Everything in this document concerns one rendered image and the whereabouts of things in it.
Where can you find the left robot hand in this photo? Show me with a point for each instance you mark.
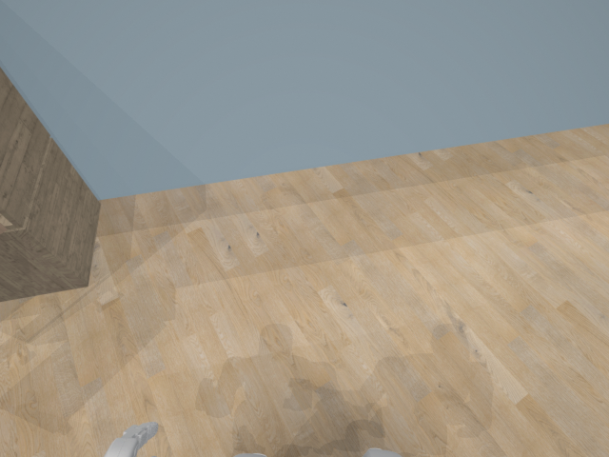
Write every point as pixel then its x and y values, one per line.
pixel 133 439

